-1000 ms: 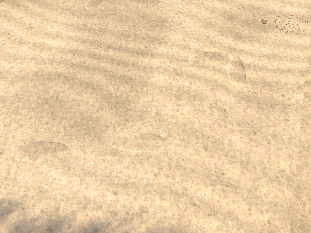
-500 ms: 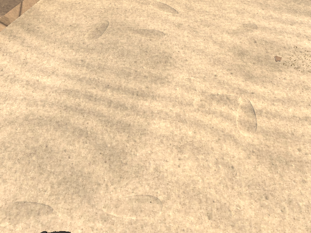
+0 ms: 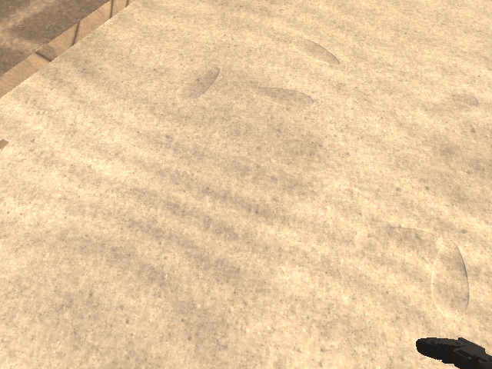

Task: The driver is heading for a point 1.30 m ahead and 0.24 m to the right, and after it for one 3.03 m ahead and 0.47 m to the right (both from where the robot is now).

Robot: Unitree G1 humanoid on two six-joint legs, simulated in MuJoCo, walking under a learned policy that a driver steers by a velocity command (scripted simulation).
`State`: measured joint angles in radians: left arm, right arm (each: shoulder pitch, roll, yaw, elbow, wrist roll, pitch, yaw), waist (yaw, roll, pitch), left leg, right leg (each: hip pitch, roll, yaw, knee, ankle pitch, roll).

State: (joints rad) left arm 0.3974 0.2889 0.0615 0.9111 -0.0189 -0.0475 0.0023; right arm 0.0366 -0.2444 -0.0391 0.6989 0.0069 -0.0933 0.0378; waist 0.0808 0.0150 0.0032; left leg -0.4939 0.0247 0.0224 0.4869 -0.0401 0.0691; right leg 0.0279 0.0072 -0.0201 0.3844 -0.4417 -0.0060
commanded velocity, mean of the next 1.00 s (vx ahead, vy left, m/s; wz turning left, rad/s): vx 0.50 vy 0.00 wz -0.27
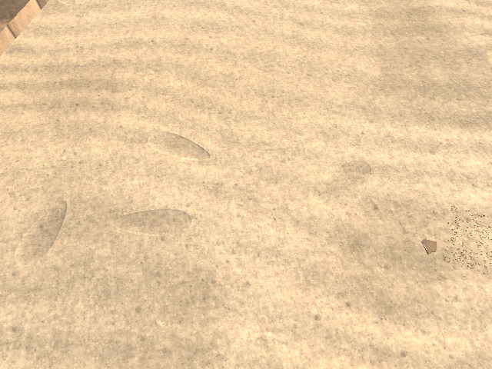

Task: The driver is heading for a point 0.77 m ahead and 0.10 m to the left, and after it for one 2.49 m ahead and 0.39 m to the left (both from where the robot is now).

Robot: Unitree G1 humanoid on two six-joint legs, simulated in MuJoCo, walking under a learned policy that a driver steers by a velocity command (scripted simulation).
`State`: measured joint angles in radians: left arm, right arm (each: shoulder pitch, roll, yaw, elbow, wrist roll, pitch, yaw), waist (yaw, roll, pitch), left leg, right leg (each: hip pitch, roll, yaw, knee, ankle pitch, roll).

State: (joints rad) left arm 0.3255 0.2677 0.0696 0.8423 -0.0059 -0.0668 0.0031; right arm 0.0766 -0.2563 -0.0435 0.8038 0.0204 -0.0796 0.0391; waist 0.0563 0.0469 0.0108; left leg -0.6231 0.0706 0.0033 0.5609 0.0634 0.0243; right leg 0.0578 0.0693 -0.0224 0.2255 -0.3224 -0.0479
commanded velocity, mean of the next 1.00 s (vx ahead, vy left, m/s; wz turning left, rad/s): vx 0.50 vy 0.00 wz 0.19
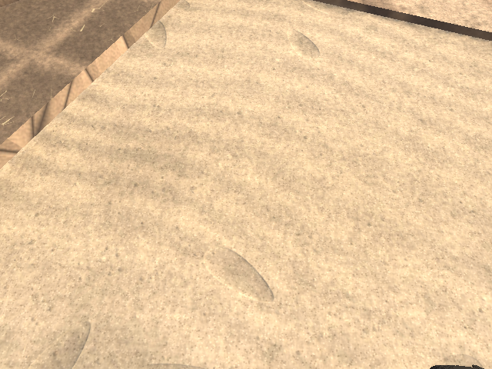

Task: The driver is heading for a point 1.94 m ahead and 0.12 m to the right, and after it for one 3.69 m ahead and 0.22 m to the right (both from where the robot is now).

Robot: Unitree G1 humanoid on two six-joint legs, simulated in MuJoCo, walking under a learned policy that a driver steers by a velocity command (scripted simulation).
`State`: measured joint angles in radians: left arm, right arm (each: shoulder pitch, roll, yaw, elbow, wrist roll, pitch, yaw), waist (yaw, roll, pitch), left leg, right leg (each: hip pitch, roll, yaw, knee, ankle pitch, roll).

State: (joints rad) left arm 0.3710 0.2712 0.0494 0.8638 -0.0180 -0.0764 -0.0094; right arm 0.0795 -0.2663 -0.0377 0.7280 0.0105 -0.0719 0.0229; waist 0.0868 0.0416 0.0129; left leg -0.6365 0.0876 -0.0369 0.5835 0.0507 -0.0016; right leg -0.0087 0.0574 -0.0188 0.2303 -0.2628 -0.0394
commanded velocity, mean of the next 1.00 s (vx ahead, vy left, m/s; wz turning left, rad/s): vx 0.50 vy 0.00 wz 0.01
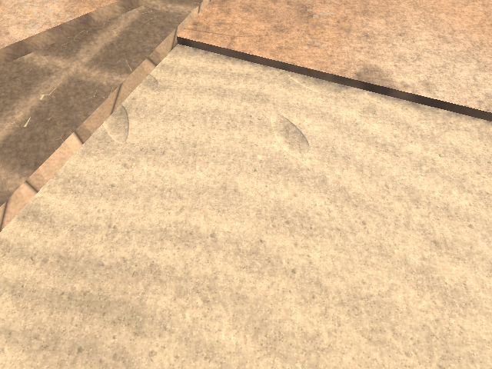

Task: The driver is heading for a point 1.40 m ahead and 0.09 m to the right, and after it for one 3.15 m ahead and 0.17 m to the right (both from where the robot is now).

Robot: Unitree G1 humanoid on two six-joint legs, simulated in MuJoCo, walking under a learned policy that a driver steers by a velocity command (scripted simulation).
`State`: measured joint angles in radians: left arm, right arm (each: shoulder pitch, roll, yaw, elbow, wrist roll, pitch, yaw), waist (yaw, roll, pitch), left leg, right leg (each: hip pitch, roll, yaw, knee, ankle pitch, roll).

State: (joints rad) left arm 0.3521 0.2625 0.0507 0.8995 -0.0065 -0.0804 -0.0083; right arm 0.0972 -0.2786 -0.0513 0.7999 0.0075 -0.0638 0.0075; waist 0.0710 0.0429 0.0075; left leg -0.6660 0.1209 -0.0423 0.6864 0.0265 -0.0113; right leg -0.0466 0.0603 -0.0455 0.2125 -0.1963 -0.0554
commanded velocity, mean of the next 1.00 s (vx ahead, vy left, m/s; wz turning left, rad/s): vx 0.21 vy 0.00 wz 0.00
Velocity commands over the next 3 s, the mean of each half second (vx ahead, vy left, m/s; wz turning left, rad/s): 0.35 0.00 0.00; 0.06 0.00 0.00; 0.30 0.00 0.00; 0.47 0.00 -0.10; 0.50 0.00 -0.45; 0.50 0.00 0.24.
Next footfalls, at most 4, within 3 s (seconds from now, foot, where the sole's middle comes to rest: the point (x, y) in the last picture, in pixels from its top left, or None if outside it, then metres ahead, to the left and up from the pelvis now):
0.18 left None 0.28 0.15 -0.78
0.58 right None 0.37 -0.08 -0.78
1.76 left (225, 286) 0.73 0.16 -0.78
2.36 right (317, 219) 0.99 -0.11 -0.78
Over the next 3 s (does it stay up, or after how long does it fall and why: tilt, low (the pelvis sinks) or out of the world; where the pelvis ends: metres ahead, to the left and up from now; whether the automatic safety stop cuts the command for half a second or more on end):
stays up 1.23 -0.06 -0.03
